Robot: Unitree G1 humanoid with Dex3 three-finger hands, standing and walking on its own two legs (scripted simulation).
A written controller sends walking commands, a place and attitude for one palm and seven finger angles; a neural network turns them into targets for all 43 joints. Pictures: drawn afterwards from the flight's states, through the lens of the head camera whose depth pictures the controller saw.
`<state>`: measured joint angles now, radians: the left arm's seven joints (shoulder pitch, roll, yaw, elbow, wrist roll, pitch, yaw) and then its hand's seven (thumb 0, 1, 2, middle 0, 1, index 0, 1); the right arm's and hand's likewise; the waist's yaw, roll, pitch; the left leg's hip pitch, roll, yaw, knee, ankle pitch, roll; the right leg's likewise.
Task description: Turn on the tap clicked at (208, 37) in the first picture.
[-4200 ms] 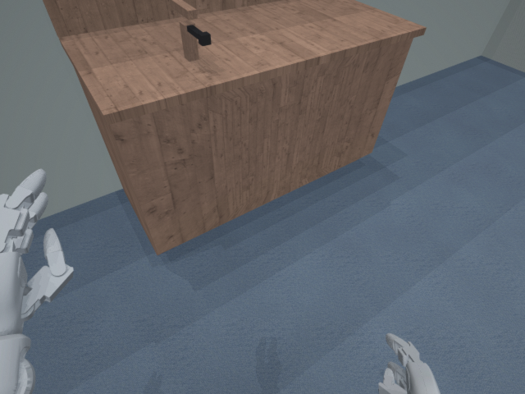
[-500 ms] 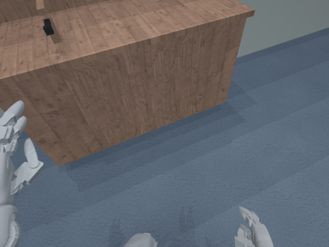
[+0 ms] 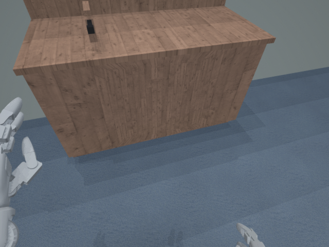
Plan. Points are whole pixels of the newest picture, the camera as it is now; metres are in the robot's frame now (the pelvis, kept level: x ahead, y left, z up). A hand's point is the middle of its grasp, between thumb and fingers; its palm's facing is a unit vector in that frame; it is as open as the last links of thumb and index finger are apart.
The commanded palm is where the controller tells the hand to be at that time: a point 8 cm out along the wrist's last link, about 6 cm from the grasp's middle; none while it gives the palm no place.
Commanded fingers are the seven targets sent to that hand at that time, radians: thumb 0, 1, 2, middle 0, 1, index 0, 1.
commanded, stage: take the last steps up to it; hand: left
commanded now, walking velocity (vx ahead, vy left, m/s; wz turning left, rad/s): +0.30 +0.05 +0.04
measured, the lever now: (90, 29) +0.92 +0.40 +0.12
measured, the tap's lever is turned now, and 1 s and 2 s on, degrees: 0 0 0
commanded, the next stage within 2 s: none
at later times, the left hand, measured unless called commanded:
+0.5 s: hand (47, 133) +0.28 +0.26 +0.17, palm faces +0.45 -0.81 -0.38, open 7.4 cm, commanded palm +0.22 +0.30 +0.18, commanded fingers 0.00 0.90 0.90 -0.20 -0.30 -0.20 -0.30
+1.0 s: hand (84, 104) +0.38 +0.23 +0.17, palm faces +0.39 -0.80 -0.47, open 7.4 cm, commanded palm +0.32 +0.28 +0.18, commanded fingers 0.00 0.90 0.90 -0.20 -0.30 -0.20 -0.30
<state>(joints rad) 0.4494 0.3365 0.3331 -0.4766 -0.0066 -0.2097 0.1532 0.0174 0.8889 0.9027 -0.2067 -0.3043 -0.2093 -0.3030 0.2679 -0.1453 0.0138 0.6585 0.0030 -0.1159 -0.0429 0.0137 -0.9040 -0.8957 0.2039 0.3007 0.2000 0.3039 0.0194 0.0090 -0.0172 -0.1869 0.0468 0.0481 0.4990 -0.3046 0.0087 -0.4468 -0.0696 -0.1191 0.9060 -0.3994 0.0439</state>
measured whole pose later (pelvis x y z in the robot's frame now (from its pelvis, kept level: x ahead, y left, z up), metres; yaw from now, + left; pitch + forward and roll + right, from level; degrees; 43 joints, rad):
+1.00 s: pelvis +0.16 -0.01 +0.00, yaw +2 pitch +1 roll +2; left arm 0.50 0.34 0.35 -0.52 -0.02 -0.22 0.15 0.02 0.88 0.90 -0.21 -0.31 -0.22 -0.30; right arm 0.18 -0.25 -0.03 0.64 0.00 -0.04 -0.05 0.02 -0.91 -0.90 0.21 0.30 0.20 0.30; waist 0.00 -0.01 0.08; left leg -0.50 0.09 0.11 0.89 -0.34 -0.02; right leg -0.22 -0.09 -0.18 0.50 -0.29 -0.03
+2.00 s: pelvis +0.39 +0.01 +0.00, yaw +1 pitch +1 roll -1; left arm 0.47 0.38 0.38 -0.55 -0.03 -0.23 0.15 0.02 0.89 0.90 -0.21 -0.30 -0.21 -0.30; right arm 0.19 -0.14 0.01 0.59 0.01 -0.11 -0.04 0.01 -0.91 -0.90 0.20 0.30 0.20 0.30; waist -0.01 0.00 0.05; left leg -0.27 0.09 0.15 0.51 -0.25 0.01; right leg -0.45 -0.07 -0.11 0.90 -0.40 0.02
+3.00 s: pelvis +0.47 -0.01 -0.01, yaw +2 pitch +0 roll +0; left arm 0.51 0.36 0.34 -0.55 -0.03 -0.16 0.16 0.02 0.88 0.90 -0.21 -0.31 -0.22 -0.30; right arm 0.17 -0.23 0.00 0.59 0.00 -0.03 -0.07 0.01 -0.91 -0.90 0.21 0.30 0.20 0.30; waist -0.02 0.01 0.07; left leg -0.26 0.02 0.04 0.58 -0.32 -0.03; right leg -0.31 -0.02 -0.13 0.53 -0.21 -0.05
